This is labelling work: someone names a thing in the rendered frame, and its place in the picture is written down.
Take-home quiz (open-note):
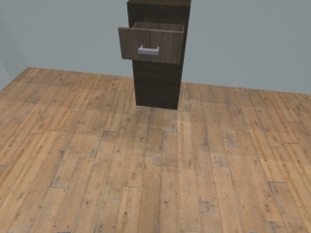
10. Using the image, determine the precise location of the drawer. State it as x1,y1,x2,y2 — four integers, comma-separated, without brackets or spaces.
118,21,185,64

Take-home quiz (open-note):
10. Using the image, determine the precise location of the cabinet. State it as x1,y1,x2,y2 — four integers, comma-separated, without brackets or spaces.
126,0,191,110

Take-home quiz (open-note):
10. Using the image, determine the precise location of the handle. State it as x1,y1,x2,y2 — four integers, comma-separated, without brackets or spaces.
138,45,159,55

